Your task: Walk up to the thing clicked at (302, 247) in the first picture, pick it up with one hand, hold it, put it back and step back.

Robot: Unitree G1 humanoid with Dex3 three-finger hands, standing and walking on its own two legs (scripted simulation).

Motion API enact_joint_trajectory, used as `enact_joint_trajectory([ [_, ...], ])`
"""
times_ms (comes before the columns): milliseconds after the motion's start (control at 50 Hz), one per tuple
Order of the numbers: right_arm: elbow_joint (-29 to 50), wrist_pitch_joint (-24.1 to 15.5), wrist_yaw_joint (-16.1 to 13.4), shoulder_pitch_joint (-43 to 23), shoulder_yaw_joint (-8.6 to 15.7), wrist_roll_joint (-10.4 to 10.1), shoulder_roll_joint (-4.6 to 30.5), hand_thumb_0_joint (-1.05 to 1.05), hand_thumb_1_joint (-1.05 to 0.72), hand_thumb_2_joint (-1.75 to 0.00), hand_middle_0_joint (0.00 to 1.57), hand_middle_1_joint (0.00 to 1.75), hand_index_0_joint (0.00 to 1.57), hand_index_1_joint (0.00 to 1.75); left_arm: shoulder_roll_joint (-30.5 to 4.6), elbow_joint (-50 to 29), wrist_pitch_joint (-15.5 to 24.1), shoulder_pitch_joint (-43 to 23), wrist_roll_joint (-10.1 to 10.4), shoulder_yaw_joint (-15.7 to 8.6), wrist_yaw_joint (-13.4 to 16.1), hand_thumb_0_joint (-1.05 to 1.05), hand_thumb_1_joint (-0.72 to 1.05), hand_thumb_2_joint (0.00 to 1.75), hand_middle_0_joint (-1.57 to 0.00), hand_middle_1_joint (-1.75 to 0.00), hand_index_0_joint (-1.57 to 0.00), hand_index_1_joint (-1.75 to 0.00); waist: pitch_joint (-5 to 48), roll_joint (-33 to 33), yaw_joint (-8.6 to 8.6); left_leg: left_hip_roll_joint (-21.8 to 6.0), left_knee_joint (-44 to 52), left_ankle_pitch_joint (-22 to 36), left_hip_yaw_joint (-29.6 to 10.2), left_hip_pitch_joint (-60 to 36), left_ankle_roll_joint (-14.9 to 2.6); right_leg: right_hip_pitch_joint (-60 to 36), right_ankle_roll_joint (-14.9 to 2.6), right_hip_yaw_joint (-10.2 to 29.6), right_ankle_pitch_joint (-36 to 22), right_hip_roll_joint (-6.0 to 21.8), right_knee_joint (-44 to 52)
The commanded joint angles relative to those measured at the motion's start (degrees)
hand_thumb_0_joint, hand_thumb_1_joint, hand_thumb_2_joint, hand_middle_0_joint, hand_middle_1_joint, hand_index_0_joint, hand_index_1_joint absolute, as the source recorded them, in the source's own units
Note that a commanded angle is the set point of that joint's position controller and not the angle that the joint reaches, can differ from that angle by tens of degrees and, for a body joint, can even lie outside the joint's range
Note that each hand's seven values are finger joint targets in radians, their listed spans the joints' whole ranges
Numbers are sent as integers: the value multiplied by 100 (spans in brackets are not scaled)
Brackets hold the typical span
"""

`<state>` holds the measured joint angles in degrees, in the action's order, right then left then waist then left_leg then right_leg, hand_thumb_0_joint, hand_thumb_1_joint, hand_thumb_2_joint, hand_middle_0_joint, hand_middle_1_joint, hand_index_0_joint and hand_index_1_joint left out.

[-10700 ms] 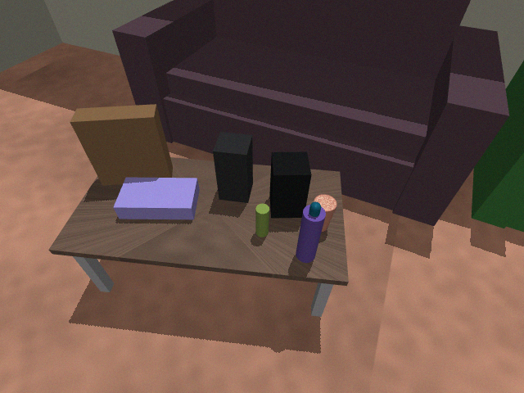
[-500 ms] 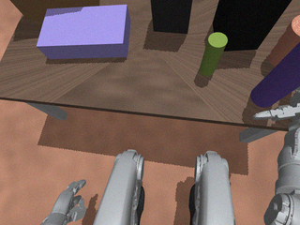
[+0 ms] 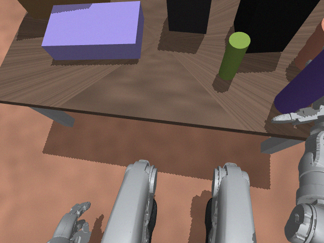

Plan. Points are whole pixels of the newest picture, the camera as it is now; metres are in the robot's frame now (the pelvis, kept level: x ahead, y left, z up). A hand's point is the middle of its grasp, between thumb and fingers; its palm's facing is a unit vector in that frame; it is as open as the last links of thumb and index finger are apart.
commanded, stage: close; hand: right
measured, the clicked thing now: (321, 75) +0.47 -0.28 +0.05
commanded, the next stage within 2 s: settle in 0.42 s
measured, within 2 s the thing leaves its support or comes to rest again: leaves its support in 0.68 s
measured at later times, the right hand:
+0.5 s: hand (311, 91) +0.45 -0.29 +0.01, palm faces +0.31 +0.95 +0.00, open 9.0 cm
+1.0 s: hand out of the picture +0.46 -0.28 +0.07, palm faces +0.33 +0.94 +0.00, open 9.2 cm
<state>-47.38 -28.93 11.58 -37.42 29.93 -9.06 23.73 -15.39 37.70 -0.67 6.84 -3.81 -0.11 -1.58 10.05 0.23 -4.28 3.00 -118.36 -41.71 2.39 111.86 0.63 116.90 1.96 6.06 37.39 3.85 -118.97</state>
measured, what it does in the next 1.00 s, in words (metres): rises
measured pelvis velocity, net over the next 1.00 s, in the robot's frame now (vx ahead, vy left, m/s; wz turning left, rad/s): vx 0.01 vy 0.00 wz -0.01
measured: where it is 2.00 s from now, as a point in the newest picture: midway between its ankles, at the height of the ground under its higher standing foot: (178, 237)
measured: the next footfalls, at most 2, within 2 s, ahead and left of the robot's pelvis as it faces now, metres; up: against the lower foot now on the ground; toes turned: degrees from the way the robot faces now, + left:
none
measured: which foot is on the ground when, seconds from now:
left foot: down 0.00-1.00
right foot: down 0.00-1.00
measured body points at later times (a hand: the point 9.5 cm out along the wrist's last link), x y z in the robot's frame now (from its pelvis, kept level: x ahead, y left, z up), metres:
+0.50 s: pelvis +0.00 +0.00 +0.01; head +0.20 -0.04 +0.41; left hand +0.14 +0.27 -0.12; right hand +0.43 -0.34 +0.02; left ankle +0.07 +0.12 -0.40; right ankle +0.08 -0.14 -0.40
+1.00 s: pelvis +0.01 +0.00 +0.05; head +0.20 -0.03 +0.46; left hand +0.15 +0.27 -0.07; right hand +0.44 -0.33 +0.07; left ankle +0.07 +0.12 -0.40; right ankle +0.08 -0.14 -0.40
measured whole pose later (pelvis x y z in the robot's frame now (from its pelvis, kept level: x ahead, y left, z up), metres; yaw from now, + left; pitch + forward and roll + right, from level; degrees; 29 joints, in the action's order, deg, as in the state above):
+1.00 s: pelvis +0.01 +0.00 +0.05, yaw -1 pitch +35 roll +4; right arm -43.0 -23.8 7.7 -35.3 28.9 -9.5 23.2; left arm -15.1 36.8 -1.1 7.7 -2.1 -1.0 0.2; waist 11.3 -0.6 -3.7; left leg 3.0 -108.7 -40.9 2.4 102.7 0.3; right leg 107.6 2.0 5.5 37.1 4.3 -109.7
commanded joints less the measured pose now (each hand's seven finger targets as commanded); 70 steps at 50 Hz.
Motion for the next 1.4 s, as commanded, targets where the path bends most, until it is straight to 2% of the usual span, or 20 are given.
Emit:
enact_joint_trajectory([
  [0,990,-324,-10,-1467,47,-35,1184,0,34,-25,68,45,67,45,-1064,-342,111,686,-9,-391,67,0,89,91,-20,-31,-20,-31,3502,-707,22,66,1455,1320,218,-1606,-304,-2865,-327,-235,-885,-91,1339],
  [40,1433,-367,-77,-1689,337,-9,1729,0,31,-30,78,52,77,53,-1135,-371,91,703,4,-412,94,0,90,90,-20,-31,-20,-30,3768,-847,152,62,1488,1329,171,-1718,-315,-2977,-326,-271,-919,-90,1336],
  [100,1039,-249,-55,-1457,25,-43,1161,0,20,-42,91,66,90,66,-1084,-360,85,699,-3,-423,93,0,89,91,-20,-30,-20,-30,3590,-663,-14,78,1619,1289,169,-1800,-291,-2882,-344,-275,-811,-88,1348],
  [180,1374,-290,-108,-1666,331,-29,1740,0,3,-55,103,78,102,78,-1104,-369,88,681,25,-393,113,0,90,90,-20,-30,-20,-30,3591,-763,145,72,1598,1148,149,-1776,-308,-2787,-344,-294,-706,-91,1407],
  [240,980,-242,-52,-1526,108,-67,1332,0,-9,-65,112,88,111,88,-1068,-336,102,686,24,-396,132,0,90,90,-20,-30,-20,-30,3447,-620,-26,79,1644,1193,171,-1754,-293,-2779,-353,-271,-721,-82,1384],
  [300,1220,-288,-89,-1702,383,-29,1845,0,-24,-77,121,98,119,99,-1107,-338,91,744,13,-407,156,0,90,89,-20,-30,-20,-30,3602,-747,83,78,1681,1268,119,-1864,-299,-2846,-352,-314,-819,-76,1374],
  [360,1002,-232,-18,-1463,132,-108,1298,0,-34,-96,126,113,125,114,-1056,-333,104,705,8,-408,144,0,91,88,-20,-30,-20,-29,3558,-577,8,77,1669,1508,129,-1973,-274,-2819,-368,-293,-1015,-72,1320],
  [560,1511,-280,-126,-1683,203,-110,1504,0,-38,-126,128,136,131,136,-1166,-346,131,698,26,-467,148,0,91,89,-21,-30,-21,-30,3659,-957,116,59,1632,1218,177,-1721,-332,-3154,-313,-240,-839,-95,1526],
  [580,1715,-293,-176,-1766,391,-90,1739,0,-35,-126,129,137,133,137,-1164,-357,118,754,24,-473,156,0,90,89,-21,-30,-21,-30,3852,-908,150,68,1654,1334,188,-1828,-322,-3304,-313,-242,-974,-83,1534],
  [640,1485,-191,-161,-1568,90,-85,1332,0,-37,-129,131,139,134,140,-1136,-389,104,724,37,-478,158,0,91,89,-20,-30,-21,-30,3780,-835,55,66,1757,1354,179,-1962,-318,-3303,-317,-242,-954,-91,1627],
  [800,1672,40,-257,-1465,6,-129,1282,0,-30,-126,131,139,135,139,-1101,-453,115,747,127,-509,230,0,92,88,-20,-30,-21,-29,3740,-638,53,64,2262,1341,64,-2511,-268,-3280,-364,-315,-820,-106,1890],
  [840,1932,60,-348,-1548,226,-70,1736,0,-29,-125,131,138,135,138,-1134,-473,80,793,141,-525,263,0,91,89,-20,-30,-21,-29,3875,-690,143,62,2374,1465,0,-2742,-262,-3404,-374,-348,-964,-102,1947],
  [960,1361,192,-381,-1132,-21,-98,1166,0,-30,-122,132,136,135,136,-1027,-460,78,811,168,-488,276,0,90,89,-20,-30,-20,-30,3370,-447,-10,68,2554,1745,33,-2778,-249,-3508,-401,-301,-1211,-92,2134],
  [1020,1850,106,-419,-1472,174,-63,1613,0,-26,-120,127,133,131,133,-1074,-460,83,804,170,-524,289,0,90,90,-20,-30,-20,-30,3479,-715,112,56,2657,1637,4,-2774,-284,-3812,-384,-313,-1179,-89,2321],
  [1060,1385,130,-347,-1195,-17,-92,1187,0,-27,-121,128,133,131,134,-1048,-452,116,801,160,-517,267,0,90,89,-20,-30,-21,-30,3198,-636,30,46,2687,1626,47,-2717,-276,-3776,-380,-269,-1158,-98,2379],
  [1120,1613,46,-364,-1293,171,-74,1529,0,-28,-120,125,132,129,132,-1071,-517,128,800,169,-508,270,0,90,89,-20,-30,-20,-30,3517,-706,145,45,2750,1615,43,-2924,-298,-3977,-360,-263,-1218,-114,2561],
  [1200,1513,13,-322,-1247,-51,-115,1185,0,-30,-121,124,132,127,132,-1071,-499,164,744,175,-512,275,0,90,89,-20,-30,-20,-30,3320,-822,46,28,2829,1504,88,-2750,-308,-4296,-325,-181,-1121,-109,2754],
  [1240,1931,-52,-376,-1519,229,-78,1726,0,-30,-123,123,133,127,133,-1155,-485,156,854,164,-572,303,0,90,89,-20,-30,-20,-30,3671,-860,137,31,2922,1643,44,-3019,-299,-4441,-347,-234,-1276,-117,2731],
  [1280,1501,4,-333,-1242,-86,-92,1137,0,-34,-125,125,134,128,134,-1006,-538,177,783,158,-461,281,0,90,89,-20,-30,-20,-30,3505,-730,-1,25,2966,1719,74,-3045,-285,-4444,-346,-221,-1326,-126,2788],
  [1380,1667,-54,-387,-1383,33,-63,1394,0,-32,-126,124,135,128,135,-1132,-442,167,918,141,-563,289,0,89,89,-20,-30,-20,-30,3627,-787,33,22,3072,1996,40,-3202,-276,-4733,-361,-218,-1704,-123,2827],
])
